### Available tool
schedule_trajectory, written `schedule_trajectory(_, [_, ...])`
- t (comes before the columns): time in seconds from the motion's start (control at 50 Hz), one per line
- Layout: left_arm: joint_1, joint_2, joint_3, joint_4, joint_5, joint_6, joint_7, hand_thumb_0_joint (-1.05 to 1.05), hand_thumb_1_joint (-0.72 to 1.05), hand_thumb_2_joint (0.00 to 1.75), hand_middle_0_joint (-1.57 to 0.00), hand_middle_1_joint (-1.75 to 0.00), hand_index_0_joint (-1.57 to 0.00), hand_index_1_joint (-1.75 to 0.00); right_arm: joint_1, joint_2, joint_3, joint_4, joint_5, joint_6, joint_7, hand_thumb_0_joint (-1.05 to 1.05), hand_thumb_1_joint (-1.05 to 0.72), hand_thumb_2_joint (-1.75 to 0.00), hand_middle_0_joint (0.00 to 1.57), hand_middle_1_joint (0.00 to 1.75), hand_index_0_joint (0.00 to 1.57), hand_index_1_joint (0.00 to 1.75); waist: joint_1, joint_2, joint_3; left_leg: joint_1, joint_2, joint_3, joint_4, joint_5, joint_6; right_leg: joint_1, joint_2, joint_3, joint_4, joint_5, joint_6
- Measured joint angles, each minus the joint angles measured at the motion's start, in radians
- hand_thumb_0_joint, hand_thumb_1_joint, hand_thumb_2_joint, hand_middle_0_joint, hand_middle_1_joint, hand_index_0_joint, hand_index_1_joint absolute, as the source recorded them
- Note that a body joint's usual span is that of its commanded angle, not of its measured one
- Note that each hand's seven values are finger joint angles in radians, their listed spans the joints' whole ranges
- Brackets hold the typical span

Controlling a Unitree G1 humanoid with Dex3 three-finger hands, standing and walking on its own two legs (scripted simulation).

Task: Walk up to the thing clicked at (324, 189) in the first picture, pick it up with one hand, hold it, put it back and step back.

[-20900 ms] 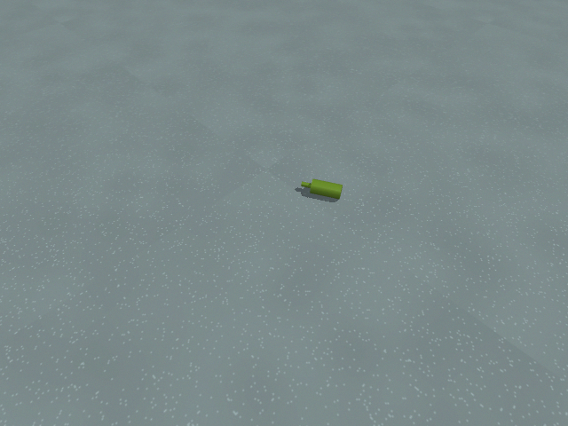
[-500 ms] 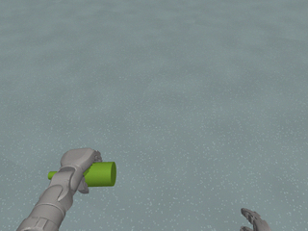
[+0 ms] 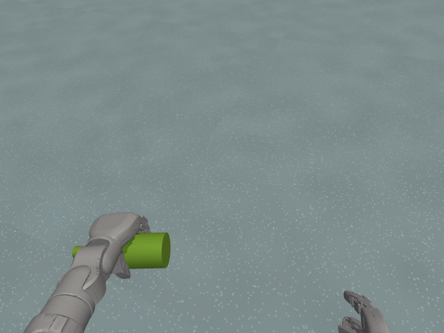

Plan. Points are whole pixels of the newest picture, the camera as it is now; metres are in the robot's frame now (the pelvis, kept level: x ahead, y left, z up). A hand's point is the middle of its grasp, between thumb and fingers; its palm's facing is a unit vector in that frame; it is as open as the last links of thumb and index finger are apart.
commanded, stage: hold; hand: left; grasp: from above
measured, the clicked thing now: (120, 251) +0.30 +0.24 -0.06
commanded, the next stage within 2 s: crouch in 0.60 s
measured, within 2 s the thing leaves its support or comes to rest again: neither
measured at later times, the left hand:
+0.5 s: hand (122, 247) +0.30 +0.22 -0.04, palm faces -0.45 -0.06 -0.89, open 9.7 cm
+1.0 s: hand (128, 259) +0.29 +0.23 -0.09, palm faces -0.50 -0.05 -0.86, open 9.7 cm
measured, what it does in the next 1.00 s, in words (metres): stands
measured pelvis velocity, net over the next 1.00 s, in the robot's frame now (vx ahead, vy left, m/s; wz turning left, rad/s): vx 0.01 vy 0.00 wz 0.02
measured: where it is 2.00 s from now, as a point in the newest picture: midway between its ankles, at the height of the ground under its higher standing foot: outside the picture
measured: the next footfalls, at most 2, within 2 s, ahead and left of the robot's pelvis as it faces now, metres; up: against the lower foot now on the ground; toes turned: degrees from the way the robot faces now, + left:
none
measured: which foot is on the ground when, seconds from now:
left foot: down 0.00-1.00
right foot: down 0.00-1.00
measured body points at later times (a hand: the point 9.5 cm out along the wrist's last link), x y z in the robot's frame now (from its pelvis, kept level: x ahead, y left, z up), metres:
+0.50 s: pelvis +0.01 +0.00 +0.00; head +0.01 -0.02 +0.45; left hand +0.32 +0.22 +0.02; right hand +0.15 -0.26 -0.11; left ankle +0.04 +0.13 -0.73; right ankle +0.01 -0.14 -0.73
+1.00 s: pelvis +0.01 +0.00 -0.01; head +0.05 -0.01 +0.44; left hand +0.31 +0.23 -0.04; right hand +0.15 -0.26 -0.12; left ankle +0.04 +0.13 -0.73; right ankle +0.01 -0.14 -0.73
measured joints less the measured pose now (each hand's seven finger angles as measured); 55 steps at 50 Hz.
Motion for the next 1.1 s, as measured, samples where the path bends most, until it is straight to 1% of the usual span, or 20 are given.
schedule_trajectory(0.08, [0.002, 0.004, -0.002, -0.003, -0.004, -0.005, -0.016, 0.00, 0.02, 0.41, -0.78, -0.35, -0.83, -0.37, -0.004, 0.001, 0.003, -0.004, 0.002, -0.001, -0.002, 0.01, -0.91, -0.90, 0.20, 0.29, 0.21, 0.30, -0.001, -0.003, 0.004, 0.006, 0.000, 0.000, -0.009, 0.005, -0.001, 0.004, 0.000, 0.000, -0.006, 0.003, -0.001])
schedule_trajectory(0.16, [0.016, 0.002, -0.003, -0.017, -0.004, -0.014, -0.020, -0.01, 0.01, 0.41, -0.78, -0.35, -0.83, -0.37, -0.005, 0.001, 0.003, -0.007, 0.003, 0.000, -0.006, 0.01, -0.91, -0.90, 0.20, 0.29, 0.20, 0.30, 0.001, -0.004, 0.005, 0.009, 0.000, 0.001, -0.015, 0.006, -0.002, 0.006, 0.000, 0.001, -0.010, 0.004, -0.002])
schedule_trajectory(0.24, [0.014, 0.000, 0.000, -0.008, 0.003, -0.024, -0.006, -0.01, 0.01, 0.42, -0.78, -0.35, -0.83, -0.38, -0.010, 0.001, 0.005, -0.004, 0.003, 0.003, -0.008, 0.01, -0.91, -0.90, 0.20, 0.29, 0.20, 0.30, 0.002, -0.005, 0.010, 0.012, 0.000, -0.001, -0.019, 0.007, -0.002, 0.010, 0.000, -0.001, -0.013, 0.004, -0.002])
schedule_trajectory(0.34, [0.006, 0.001, 0.004, 0.001, 0.013, -0.018, 0.010, -0.01, 0.00, 0.43, -0.78, -0.36, -0.83, -0.38, -0.011, 0.003, 0.002, 0.002, 0.002, 0.006, -0.008, 0.01, -0.91, -0.90, 0.20, 0.29, 0.20, 0.30, 0.004, -0.007, 0.010, 0.013, 0.000, -0.001, -0.022, 0.006, -0.003, 0.010, 0.000, -0.001, -0.016, 0.003, -0.003])
schedule_trajectory(0.4, [-0.002, 0.004, 0.004, 0.007, 0.011, -0.012, 0.015, -0.01, 0.00, 0.43, -0.78, -0.36, -0.83, -0.38, -0.011, 0.004, -0.001, 0.009, 0.002, 0.008, -0.007, 0.01, -0.91, -0.90, 0.20, 0.29, 0.21, 0.30, 0.004, -0.007, 0.008, 0.016, 0.000, -0.002, -0.024, 0.006, -0.003, 0.015, 0.000, -0.002, -0.020, 0.003, -0.003])
schedule_trajectory(0.52, [0.001, 0.005, 0.006, 0.007, 0.000, -0.007, 0.005, -0.01, 0.00, 0.44, -0.78, -0.37, -0.82, -0.39, -0.004, 0.004, -0.004, 0.007, 0.003, 0.014, -0.005, 0.01, -0.91, -0.90, 0.20, 0.29, 0.21, 0.30, 0.001, -0.005, 0.004, 0.023, -0.001, -0.002, -0.030, 0.003, -0.003, 0.023, 0.000, -0.002, -0.029, 0.002, -0.003])
schedule_trajectory(0.62, [0.013, 0.007, 0.004, -0.001, 0.001, -0.019, -0.009, -0.01, 0.00, 0.45, -0.77, -0.37, -0.82, -0.40, -0.002, 0.003, -0.004, 0.001, 0.005, 0.019, -0.008, 0.01, -0.91, -0.90, 0.20, 0.29, 0.20, 0.30, 0.000, -0.006, 0.006, 0.026, -0.002, -0.001, -0.034, 0.002, -0.002, 0.027, -0.001, -0.002, -0.033, 0.001, -0.002])
schedule_trajectory(0.68, [0.015, 0.007, 0.001, -0.006, 0.005, -0.028, -0.009, -0.01, 0.00, 0.45, -0.77, -0.37, -0.82, -0.40, -0.002, 0.003, -0.006, 0.002, 0.004, 0.020, -0.009, 0.01, -0.91, -0.90, 0.20, 0.29, 0.20, 0.30, 0.003, -0.007, 0.006, 0.027, -0.002, -0.001, -0.035, 0.000, -0.002, 0.027, -0.002, -0.002, -0.034, -0.001, -0.002])
schedule_trajectory(0.72, [0.008, 0.005, -0.001, 0.002, 0.008, -0.030, 0.002, -0.01, 0.00, 0.45, -0.77, -0.38, -0.82, -0.40, -0.003, 0.003, -0.006, 0.005, 0.004, 0.020, -0.009, 0.01, -0.91, -0.90, 0.20, 0.29, 0.20, 0.30, 0.005, -0.008, 0.006, 0.027, -0.002, -0.002, -0.035, -0.001, -0.003, 0.028, -0.002, -0.003, -0.034, -0.002, -0.002])
schedule_trajectory(0.8, [-0.006, -0.001, 0.014, 0.032, 0.014, -0.028, 0.029, -0.01, 0.02, 0.43, -0.76, -0.38, -0.80, -0.41, -0.007, 0.005, -0.006, 0.006, 0.003, 0.021, -0.006, 0.01, -0.90, -0.90, 0.20, 0.29, 0.21, 0.30, 0.001, -0.009, 0.006, 0.023, -0.002, -0.003, -0.033, -0.002, -0.003, 0.024, -0.002, -0.004, -0.031, -0.004, -0.003])
schedule_trajectory(0.86, [-0.010, -0.005, 0.022, 0.059, 0.024, -0.028, 0.049, -0.01, 0.03, 0.42, -0.75, -0.39, -0.79, -0.42, -0.010, 0.008, -0.008, 0.003, 0.001, 0.024, -0.001, 0.01, -0.90, -0.90, 0.20, 0.29, 0.21, 0.30, -0.007, -0.013, 0.007, 0.012, -0.003, -0.006, -0.027, -0.004, -0.003, 0.014, -0.002, -0.006, -0.025, -0.007, -0.003])
schedule_trajectory(0.94, [-0.013, -0.010, 0.027, 0.113, 0.042, -0.050, 0.084, -0.01, 0.03, 0.42, -0.74, -0.39, -0.79, -0.42, -0.009, 0.009, -0.011, 0.002, -0.006, 0.031, 0.005, 0.01, -0.90, -0.90, 0.20, 0.29, 0.21, 0.30, -0.017, -0.026, 0.008, -0.025, -0.004, -0.012, -0.001, -0.012, -0.003, -0.021, -0.003, -0.011, 0.002, -0.017, -0.003])
schedule_trajectory(1.02, [-0.042, -0.010, 0.031, 0.200, 0.081, -0.088, 0.146, -0.01, 0.03, 0.42, -0.75, -0.40, -0.79, -0.43, -0.011, 0.005, -0.013, 0.007, -0.022, 0.034, 0.014, 0.01, -0.90, -0.90, 0.20, 0.30, 0.21, 0.30, -0.028, -0.043, -0.002, -0.130, -0.002, -0.022, 0.086, -0.041, -0.004, -0.120, -0.002, -0.019, 0.084, -0.048, -0.004])
schedule_trajectory(1.1, [-0.096, -0.009, 0.042, 0.291, 0.142, -0.114, 0.240, -0.01, 0.02, 0.43, -0.75, -0.40, -0.79, -0.43, -0.003, -0.006, -0.028, 0.010, -0.043, 0.024, 0.032, 0.01, -0.90, -0.90, 0.20, 0.30, 0.21, 0.30, -0.037, -0.052, -0.039, -0.322, 0.004, -0.035, 0.258, -0.104, -0.008, -0.302, 0.005, -0.026, 0.243, -0.107, -0.002])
